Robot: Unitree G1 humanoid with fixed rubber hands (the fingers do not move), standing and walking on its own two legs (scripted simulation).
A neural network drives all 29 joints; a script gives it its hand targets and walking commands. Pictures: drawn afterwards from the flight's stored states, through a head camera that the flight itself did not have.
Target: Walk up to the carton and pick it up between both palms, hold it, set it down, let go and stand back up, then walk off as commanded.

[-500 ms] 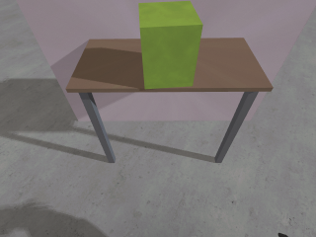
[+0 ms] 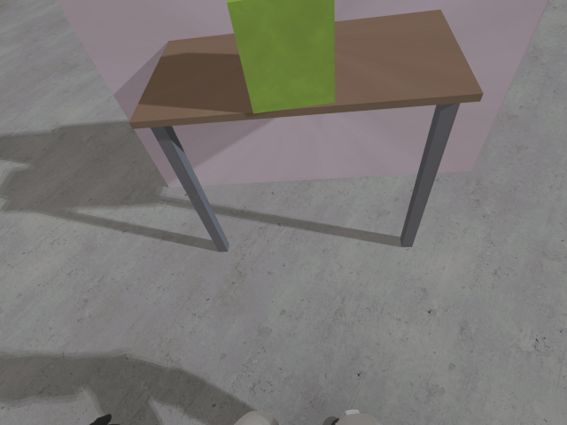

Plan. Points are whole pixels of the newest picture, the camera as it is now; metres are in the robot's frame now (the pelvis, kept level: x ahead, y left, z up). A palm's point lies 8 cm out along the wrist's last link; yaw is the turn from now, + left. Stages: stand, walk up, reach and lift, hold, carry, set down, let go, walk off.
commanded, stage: walk off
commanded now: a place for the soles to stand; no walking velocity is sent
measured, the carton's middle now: (285, 35) +0.91 +0.01 +0.08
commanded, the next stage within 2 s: stand in 1.28 s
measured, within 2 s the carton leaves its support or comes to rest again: neither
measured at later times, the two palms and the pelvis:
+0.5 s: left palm out of the picture -0.07 +0.39 -0.11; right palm out of the picture -0.06 -0.26 -0.08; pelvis -0.13 +0.06 +0.00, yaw +0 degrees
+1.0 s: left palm out of the picture -0.12 +0.35 -0.08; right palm out of the picture -0.16 -0.28 -0.11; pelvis -0.22 +0.04 +0.00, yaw -2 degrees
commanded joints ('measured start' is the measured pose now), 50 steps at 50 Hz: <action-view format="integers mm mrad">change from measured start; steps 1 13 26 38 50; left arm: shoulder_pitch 51 -112 125 246 3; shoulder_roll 251 302 252 244 253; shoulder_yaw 88 89 67 63 48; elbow -115 -103 -12 37 -103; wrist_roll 6 7 -23 -3 10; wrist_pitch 3 30 18 -5 -8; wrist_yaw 19 29 37 6 -9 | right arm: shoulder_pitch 73 276 -30 -83 46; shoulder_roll -205 -219 -197 -233 -198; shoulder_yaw -46 -83 -71 -55 -35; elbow -52 10 -160 -123 -65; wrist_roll -22 -43 -33 -28 3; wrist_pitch -21 -11 -47 -31 -92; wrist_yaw -20 36 -5 16 -14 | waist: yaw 66 -89 -47 26 41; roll -205 -154 41 24 -219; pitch -199 -154 -197 -103 -174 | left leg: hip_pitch -116 355 422 2 -68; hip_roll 35 174 306 349 100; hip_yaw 50 73 -58 -53 125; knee -65 -576 -771 -749 -342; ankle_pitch -82 55 331 -15 -76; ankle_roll -9 110 58 121 -20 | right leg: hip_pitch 305 -273 -186 263 283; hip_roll -233 -188 107 -24 -154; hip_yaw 327 268 157 66 245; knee -241 -197 460 -155 -213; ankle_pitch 12 -435 -250 -249 -27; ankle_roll -59 -3 103 0 -98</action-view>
